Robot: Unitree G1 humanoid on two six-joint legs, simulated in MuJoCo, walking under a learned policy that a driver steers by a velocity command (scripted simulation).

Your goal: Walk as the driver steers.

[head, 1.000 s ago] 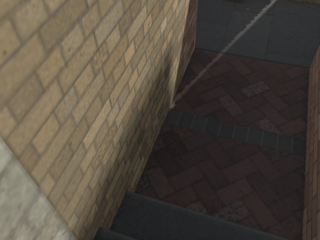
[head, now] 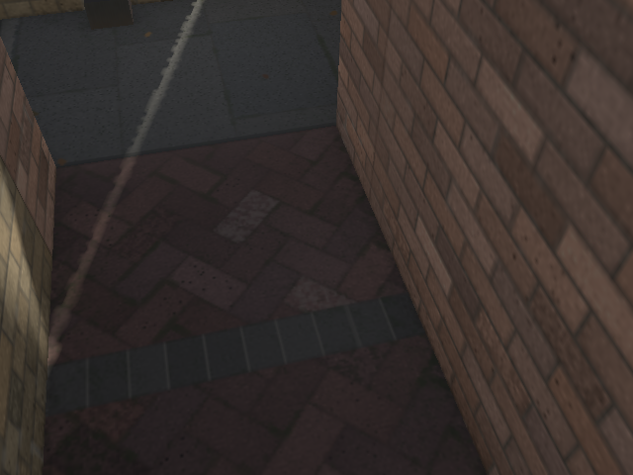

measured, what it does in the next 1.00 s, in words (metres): steps on the spot: left foot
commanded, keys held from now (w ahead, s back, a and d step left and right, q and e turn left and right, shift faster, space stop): no key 0.76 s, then w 0.24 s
